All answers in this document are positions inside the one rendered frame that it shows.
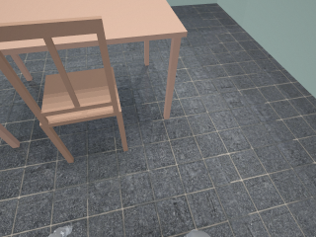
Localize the left robot hand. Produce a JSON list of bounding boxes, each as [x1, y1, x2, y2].
[[48, 225, 73, 237]]

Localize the table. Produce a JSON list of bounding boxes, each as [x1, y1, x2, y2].
[[0, 0, 188, 148]]

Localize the chair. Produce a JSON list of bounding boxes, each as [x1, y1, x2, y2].
[[0, 16, 128, 163]]

